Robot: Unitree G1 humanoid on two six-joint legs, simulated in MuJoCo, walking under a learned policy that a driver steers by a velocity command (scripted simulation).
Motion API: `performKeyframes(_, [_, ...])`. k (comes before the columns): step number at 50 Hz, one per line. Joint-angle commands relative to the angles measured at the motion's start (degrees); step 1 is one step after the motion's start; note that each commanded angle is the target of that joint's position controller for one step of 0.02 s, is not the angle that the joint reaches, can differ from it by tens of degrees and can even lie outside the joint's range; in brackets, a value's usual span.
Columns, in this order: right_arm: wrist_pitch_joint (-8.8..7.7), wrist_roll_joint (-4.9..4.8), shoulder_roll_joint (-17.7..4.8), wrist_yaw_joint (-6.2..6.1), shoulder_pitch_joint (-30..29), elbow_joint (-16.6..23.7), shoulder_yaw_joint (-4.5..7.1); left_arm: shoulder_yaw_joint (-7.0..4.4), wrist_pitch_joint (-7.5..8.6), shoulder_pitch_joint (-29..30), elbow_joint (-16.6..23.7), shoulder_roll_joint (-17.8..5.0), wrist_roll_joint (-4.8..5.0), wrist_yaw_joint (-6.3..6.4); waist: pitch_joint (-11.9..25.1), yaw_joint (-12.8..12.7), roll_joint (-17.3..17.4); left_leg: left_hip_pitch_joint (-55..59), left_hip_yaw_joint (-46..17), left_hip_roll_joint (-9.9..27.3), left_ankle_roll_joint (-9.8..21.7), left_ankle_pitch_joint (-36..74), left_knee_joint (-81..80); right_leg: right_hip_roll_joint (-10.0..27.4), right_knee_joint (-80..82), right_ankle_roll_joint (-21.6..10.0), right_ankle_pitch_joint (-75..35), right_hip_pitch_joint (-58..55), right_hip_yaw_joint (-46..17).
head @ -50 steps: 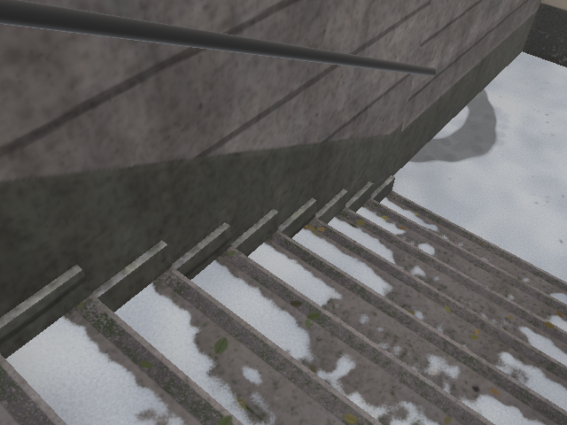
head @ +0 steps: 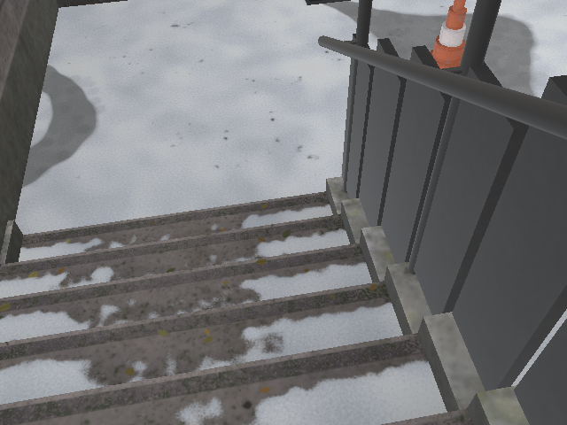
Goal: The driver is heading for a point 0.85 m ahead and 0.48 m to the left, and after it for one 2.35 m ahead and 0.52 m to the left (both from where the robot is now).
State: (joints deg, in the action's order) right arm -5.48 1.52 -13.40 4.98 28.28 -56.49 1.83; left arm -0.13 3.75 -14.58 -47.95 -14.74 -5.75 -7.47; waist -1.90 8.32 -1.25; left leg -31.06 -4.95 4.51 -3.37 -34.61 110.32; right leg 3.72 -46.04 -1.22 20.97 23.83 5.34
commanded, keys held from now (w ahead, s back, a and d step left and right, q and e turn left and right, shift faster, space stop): q+shift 0.58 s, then w+q+shift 0.28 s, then w+shift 0.14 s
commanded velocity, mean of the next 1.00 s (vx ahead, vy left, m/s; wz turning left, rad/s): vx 0.31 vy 0.00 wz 0.83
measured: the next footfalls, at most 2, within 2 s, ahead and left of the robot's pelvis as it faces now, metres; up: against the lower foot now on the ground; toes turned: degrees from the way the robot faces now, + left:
left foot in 0.38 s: +0.10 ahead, +0.10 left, +0.00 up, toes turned +24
right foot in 0.76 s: +0.30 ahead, -0.11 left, -0.15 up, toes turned +42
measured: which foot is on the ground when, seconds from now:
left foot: up 0.00-0.36, down 0.38-0.78, up 0.80-1.00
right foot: down 0.00-0.40, up 0.42-0.74, down 0.76-1.00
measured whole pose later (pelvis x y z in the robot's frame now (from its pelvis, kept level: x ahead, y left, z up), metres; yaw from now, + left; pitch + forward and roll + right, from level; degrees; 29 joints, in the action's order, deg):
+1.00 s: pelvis +0.26 +0.01 -0.14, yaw +52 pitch -1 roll -2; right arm 3.9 0.2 -10.7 1.6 2.8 -34.4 -0.1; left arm -0.8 3.2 -36.6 -58.5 -13.0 -0.6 0.2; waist -1.6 -1.1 3.3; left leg -69.3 -3.5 -2.9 2.4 -11.4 108.1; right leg 0.9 -30.9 0.1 27.7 1.6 10.2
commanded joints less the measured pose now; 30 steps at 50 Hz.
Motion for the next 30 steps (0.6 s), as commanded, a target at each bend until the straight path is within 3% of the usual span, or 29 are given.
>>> performKeyframes(1, [-1.46, 0.51, 2.39, -2.84, -0.22, 7.29, -1.84, 0.96, 2.86, -1.74, 0.71, -1.17, -0.25, 0.69, 1.04, 0.81, 0.16, -7.81, -6.13, 6.27, 2.84, 16.04, -13.61, 26.13, 17.08, -5.97, -65.92, 4.08, -17.23])
performKeyframes(2, [-0.92, 2.38, 3.50, -2.91, -0.88, 7.10, -1.98, 0.76, 5.09, 3.02, 1.93, -0.64, 0.24, 3.17, 0.43, 2.14, -5.26, -8.91, -4.82, 6.28, 4.38, 20.76, -24.04, 20.56, 18.95, -5.57, -54.37, 4.28, -12.42])
performKeyframes(3, [-0.56, 3.60, 1.44, -1.89, -0.97, 6.48, -1.61, 0.78, 5.98, 4.24, 2.46, -0.84, 1.15, 5.43, 1.20, 0.40, -4.14, -4.64, -3.19, 4.98, 3.54, 25.92, -34.80, 17.97, 22.82, -6.91, -50.18, 6.67, -8.02])
performKeyframes(4, [0.13, 3.78, 0.05, -1.02, -2.25, 7.33, -1.07, 0.90, 5.91, 3.18, 1.75, -2.48, 1.38, 6.61, 1.04, 0.22, -6.10, -3.89, -2.60, 4.11, 3.44, 29.23, -38.87, 18.58, 23.84, -9.05, -47.70, 5.62, -6.85])
performKeyframes(5, [0.35, 3.40, 1.04, -0.14, -5.56, 8.98, -1.17, 0.59, 5.39, 0.24, 0.87, -4.26, 0.23, 7.77, 3.48, -0.90, -4.90, -4.35, -1.01, 3.63, 3.26, 29.42, -36.68, 18.40, 21.65, -9.76, -51.05, 2.17, -4.48])
performKeyframes(6, [0.39, 2.63, -0.58, 0.37, -4.95, 9.57, -1.02, -0.34, 4.41, -0.16, 1.29, -6.02, -1.00, 8.11, 3.99, -0.91, -3.63, -6.50, -2.21, 3.08, 2.67, 30.03, -35.44, 20.53, 20.01, -10.58, -55.30, -0.51, -4.41])
performKeyframes(7, [0.24, 2.22, -0.78, 0.75, -7.14, 11.83, -0.99, -1.39, 4.41, -1.36, 2.02, -9.37, -2.25, 8.25, 3.99, -1.83, -1.01, -7.17, -1.54, 2.66, 2.05, 30.43, -35.16, 19.86, 18.81, -10.81, -56.45, -1.69, -2.89])
performKeyframes(8, [0.16, 1.94, -1.96, 0.80, -9.35, 13.32, -0.70, -1.95, 4.05, -1.19, 2.08, -10.64, -2.82, 8.21, 3.92, -2.04, 0.03, -8.05, -0.98, 2.60, 1.65, 30.02, -36.01, 20.27, 18.59, -10.32, -56.95, -3.02, -1.59])
performKeyframes(9, [0.10, 2.16, -3.23, 0.16, -10.87, 14.05, 0.04, -2.44, 3.88, -0.13, 3.07, -11.53, -2.53, 8.29, 4.50, -2.43, -1.08, -8.46, 0.19, 2.27, 1.36, 29.76, -35.72, 19.99, 18.28, -10.10, -56.42, -4.47, 0.41])
performKeyframes(10, [0.14, 2.60, -3.84, -0.39, -12.89, 15.53, 0.31, -2.28, 3.97, -1.35, 2.82, -10.36, -1.93, 8.82, 4.11, -3.50, -2.60, -9.48, 1.02, 2.07, 1.65, 26.82, -33.10, 19.87, 17.23, -9.37, -55.86, -6.15, 1.51])
performKeyframes(11, [0.26, 3.44, -5.65, -1.20, -14.57, 15.55, 1.06, -2.74, 3.25, -1.42, 2.68, -10.54, -0.77, 9.21, 3.55, -4.12, -3.39, -10.52, 2.74, 0.92, 1.64, 23.44, -32.63, 20.10, 15.88, -8.71, -55.80, -8.09, 2.46])
performKeyframes(12, [0.50, 4.14, -4.51, -1.39, -16.72, 17.85, 0.88, -2.63, 3.77, -1.42, 3.23, -10.30, 0.02, 10.23, 3.66, -5.06, -3.25, -10.80, 4.88, 0.91, 2.73, 22.60, -32.93, 19.38, 14.58, -7.90, -54.95, -9.68, 4.11])
performKeyframes(14, [0.60, 3.70, -5.87, -1.08, -17.25, 19.24, 1.62, -4.82, 4.18, -1.66, 5.40, -15.71, -0.55, 10.86, 4.91, -6.65, -0.71, -9.31, 8.90, -1.31, 2.06, 18.78, -35.57, 18.52, 10.37, -6.63, -59.03, -14.58, 7.22])
performKeyframes(15, [0.96, 3.53, -7.44, -0.78, -16.16, 19.94, 2.58, -5.65, 4.75, -0.35, 7.31, -17.63, -0.70, 11.08, 5.53, -6.98, -1.18, -5.70, 12.15, -2.66, 1.30, 17.07, -39.07, 16.58, 7.81, -5.28, -60.59, -15.16, 9.78])
performKeyframes(16, [1.02, 3.28, -8.53, -0.78, -15.90, 19.91, 3.44, -6.60, 4.81, 1.88, 8.41, -18.79, 0.14, 10.75, 4.19, -6.59, -2.45, -2.60, 14.71, -3.43, 0.60, 12.93, -48.17, 15.89, 6.37, -3.37, -59.13, -15.04, 10.40])
performKeyframes(17, [0.76, 2.86, -8.58, -1.10, -17.06, 19.53, 3.88, -7.66, 4.65, 0.05, 7.53, -20.69, 2.05, 10.48, 3.16, -8.50, -3.63, 1.43, 20.29, -7.75, 0.12, 4.60, -58.26, 13.93, 4.90, -2.64, -56.01, -16.04, 11.83])
performKeyframes(18, [0.63, 2.56, -9.91, -1.25, -12.38, 18.13, 4.83, -8.74, 3.87, -1.46, 7.98, -22.91, 0.91, 9.88, 3.87, -7.89, -3.88, 8.26, 21.28, -10.71, 0.63, 6.93, -63.01, 14.68, -1.86, -2.26, -55.17, -17.11, 11.33])
performKeyframes(19, [0.31, 2.04, -11.44, -2.42, -2.83, 15.19, 6.20, -8.74, 2.67, 2.63, 8.77, -20.91, -0.24, 8.29, 4.32, -3.48, -3.06, 17.18, 17.34, -12.10, 3.83, 16.21, -72.41, 15.90, -11.72, -1.28, -48.02, -11.53, 8.26])
performKeyframes(20, [-0.48, 3.01, -13.66, -4.92, 4.82, 11.14, 6.92, -6.73, 1.72, 5.90, 10.39, -11.87, -0.48, 6.01, 8.23, -1.06, 6.85, 32.35, 2.35, -7.80, 12.89, 50.71, -78.57, 9.87, -29.27, 2.24, -12.93, 3.82, 6.20])
performKeyframes(21, [-1.47, 2.40, -19.97, -6.01, 7.48, 13.48, 7.36, -2.41, 2.50, 9.03, 19.11, -0.43, 0.84, 4.48, 20.98, -5.00, 11.07, 52.30, -24.63, 11.19, 32.85, 86.19, -76.47, -1.76, -41.17, 8.03, 24.89, 23.08, -0.22])
performKeyframes(22, [-3.01, 4.02, -14.03, -4.60, 11.26, 11.62, 5.83, -1.64, 2.83, 22.38, 23.63, -0.36, 6.25, 4.87, 13.22, 3.05, -0.19, 48.00, -32.84, 18.17, 30.91, 78.18, -79.04, -1.69, -35.21, 9.85, 26.98, 33.85, -13.28])
performKeyframes(23, [-3.57, 2.25, -10.05, -3.67, 9.23, 9.91, 4.89, -2.15, 2.50, 25.71, 24.84, -2.55, 7.16, 6.05, 4.46, 3.29, 0.49, 42.85, -30.10, 16.55, 28.68, 70.50, -77.06, -1.59, -35.72, 11.86, 27.00, 38.26, -15.10])
performKeyframes(24, [-2.68, 0.95, -7.47, -2.30, 1.12, 11.83, 3.46, -3.17, 1.80, 19.83, 23.97, -5.96, 5.55, 7.10, 4.31, -3.10, 2.79, 34.96, -25.30, 13.24, 26.55, 67.15, -73.70, -2.05, -35.77, 10.78, 23.71, 36.45, -14.82])
performKeyframes(25, [-1.05, 0.48, -5.52, -2.19, -9.98, 15.53, 1.73, -3.14, 0.88, 13.14, 21.57, -9.12, 2.22, 7.43, 3.84, -7.52, 0.87, 18.92, -19.59, 9.26, 22.65, 58.97, -72.29, -1.31, -30.27, 7.40, 15.78, 27.31, -15.70])
performKeyframes(26, [0.13, 0.92, -9.66, -1.31, -14.53, 17.54, 1.96, -2.63, 0.33, 8.30, 19.24, -6.87, 0.74, 8.18, 2.46, -11.87, 5.66, 3.57, -17.05, 5.24, 21.46, 59.77, -75.12, -3.46, -32.07, 5.25, 9.35, 15.56, -12.32])
performKeyframes(27, [0.62, 1.18, -9.57, -1.02, -18.38, 19.35, 1.17, -2.45, -0.52, 2.45, 17.14, -7.99, -1.25, 7.78, 4.58, -14.31, 5.97, -5.43, -12.26, -0.92, 19.90, 54.04, -76.73, -5.81, -31.61, 3.75, -3.34, 5.21, -10.27])
performKeyframes(28, [-0.79, 1.90, -6.57, -1.16, -19.63, 19.56, -0.38, -2.14, -1.15, 2.17, 16.06, -7.80, -1.74, 7.59, 4.68, -14.20, 6.82, -7.36, -10.28, -3.03, 15.10, 46.92, -76.24, -4.37, -27.40, 4.11, -12.28, 0.22, -13.09])
performKeyframes(29, [-1.96, 1.34, -6.38, -1.87, -18.67, 19.59, -0.77, -2.44, -1.30, 1.25, 16.10, -7.87, -1.17, 7.82, 4.53, -14.35, 2.72, -9.18, -8.92, -5.25, 13.00, 39.35, -74.66, -4.34, -18.48, 4.84, -16.30, -3.91, -12.58])
performKeyframes(30, [-2.57, 2.32, -7.36, -1.77, -16.38, 18.41, -0.85, -1.48, -1.83, 0.96, 15.89, -5.97, -0.77, 7.75, 4.28, -13.87, 1.08, -10.06, -11.16, -5.19, 12.89, 26.43, -74.04, -3.73, -11.85, 5.58, -16.83, -8.69, -12.44])
Velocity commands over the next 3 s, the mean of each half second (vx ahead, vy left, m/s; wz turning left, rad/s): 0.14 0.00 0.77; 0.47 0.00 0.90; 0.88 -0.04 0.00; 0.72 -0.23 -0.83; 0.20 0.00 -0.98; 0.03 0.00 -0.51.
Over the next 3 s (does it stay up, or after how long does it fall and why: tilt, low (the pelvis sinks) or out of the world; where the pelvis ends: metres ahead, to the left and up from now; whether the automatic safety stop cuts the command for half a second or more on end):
stays up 0.93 0.71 -0.46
